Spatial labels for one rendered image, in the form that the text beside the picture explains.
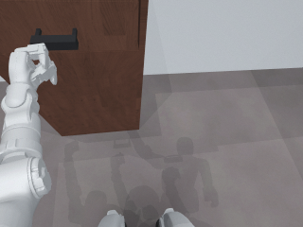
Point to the handle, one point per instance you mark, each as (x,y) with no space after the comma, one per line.
(56,42)

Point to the robot left upper arm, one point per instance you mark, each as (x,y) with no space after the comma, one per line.
(22,185)

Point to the robot left thigh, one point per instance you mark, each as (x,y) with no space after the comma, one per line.
(112,220)

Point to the left robot hand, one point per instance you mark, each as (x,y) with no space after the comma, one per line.
(23,70)

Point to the robot left forearm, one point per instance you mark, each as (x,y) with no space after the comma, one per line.
(21,131)

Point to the robot right shin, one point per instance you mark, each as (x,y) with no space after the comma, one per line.
(168,210)

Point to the drawer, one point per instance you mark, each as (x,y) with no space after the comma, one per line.
(102,25)

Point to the cabinet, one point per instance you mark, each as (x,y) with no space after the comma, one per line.
(97,91)

